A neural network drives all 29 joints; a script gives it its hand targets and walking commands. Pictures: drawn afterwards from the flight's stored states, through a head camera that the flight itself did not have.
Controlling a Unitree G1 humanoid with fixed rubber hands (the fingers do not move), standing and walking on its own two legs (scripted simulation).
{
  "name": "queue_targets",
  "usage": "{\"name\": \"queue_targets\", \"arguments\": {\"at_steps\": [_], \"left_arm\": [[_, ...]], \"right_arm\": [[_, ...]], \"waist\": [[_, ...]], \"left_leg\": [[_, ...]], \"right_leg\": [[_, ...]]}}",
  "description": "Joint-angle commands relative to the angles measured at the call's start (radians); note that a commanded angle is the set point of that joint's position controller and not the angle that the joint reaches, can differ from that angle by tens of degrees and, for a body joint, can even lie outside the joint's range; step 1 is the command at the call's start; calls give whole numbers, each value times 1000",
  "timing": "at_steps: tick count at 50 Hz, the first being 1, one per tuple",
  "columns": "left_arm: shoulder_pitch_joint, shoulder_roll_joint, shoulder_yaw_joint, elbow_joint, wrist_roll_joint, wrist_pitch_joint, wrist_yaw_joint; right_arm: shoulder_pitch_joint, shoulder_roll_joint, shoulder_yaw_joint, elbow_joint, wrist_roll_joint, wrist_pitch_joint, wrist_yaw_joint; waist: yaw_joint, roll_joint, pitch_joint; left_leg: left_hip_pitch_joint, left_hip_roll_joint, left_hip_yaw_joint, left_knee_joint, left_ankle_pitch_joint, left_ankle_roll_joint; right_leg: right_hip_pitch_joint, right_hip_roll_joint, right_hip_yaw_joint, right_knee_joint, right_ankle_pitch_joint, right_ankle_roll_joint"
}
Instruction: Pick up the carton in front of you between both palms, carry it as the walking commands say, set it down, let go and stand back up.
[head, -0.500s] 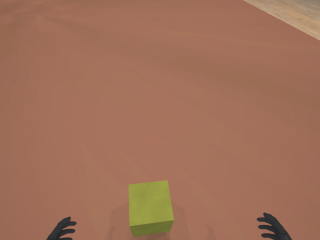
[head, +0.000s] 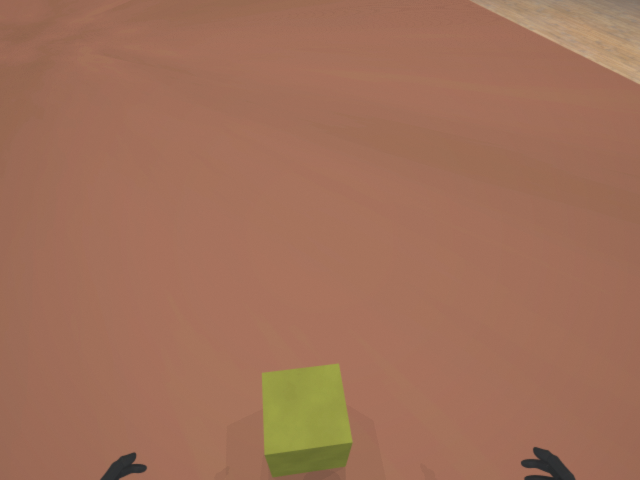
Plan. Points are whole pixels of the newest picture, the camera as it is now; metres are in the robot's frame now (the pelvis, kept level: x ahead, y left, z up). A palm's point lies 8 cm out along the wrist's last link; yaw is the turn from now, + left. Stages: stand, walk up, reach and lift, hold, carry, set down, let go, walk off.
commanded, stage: stand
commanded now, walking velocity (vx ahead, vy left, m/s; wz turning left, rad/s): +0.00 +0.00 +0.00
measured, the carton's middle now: (305, 421) +0.39 +0.05 -0.65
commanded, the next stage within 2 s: none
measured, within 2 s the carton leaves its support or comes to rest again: neither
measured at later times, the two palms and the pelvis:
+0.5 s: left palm out of the picture +0.08 +0.30 -0.11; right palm out of the picture +0.08 -0.31 -0.09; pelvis -0.01 +0.00 +0.00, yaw +1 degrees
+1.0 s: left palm out of the picture +0.07 +0.31 -0.10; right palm out of the picture +0.08 -0.31 -0.09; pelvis -0.02 +0.00 +0.01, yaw +1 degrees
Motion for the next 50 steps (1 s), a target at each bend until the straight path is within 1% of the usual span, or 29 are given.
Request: {"name": "queue_targets", "arguments": {"at_steps": [1,17,50], "left_arm": [[-25,148,32,-38,-1,-13,3],[-37,166,26,42,-4,-16,-4],[-72,192,23,121,-14,-15,-11]], "right_arm": [[-39,-166,-32,-38,2,-12,-3],[-52,-189,-21,35,10,-15,1],[-71,-218,-6,104,20,-17,1]], "waist": [[0,25,-27],[-1,26,-10],[-1,29,-14]], "left_leg": [[72,113,-101,-64,230,11],[75,121,-117,-103,187,11],[78,125,-138,-122,226,9]], "right_leg": [[-76,-85,50,-69,207,-23],[-68,-95,55,-111,169,-28],[-34,-109,42,-138,175,-32]]}}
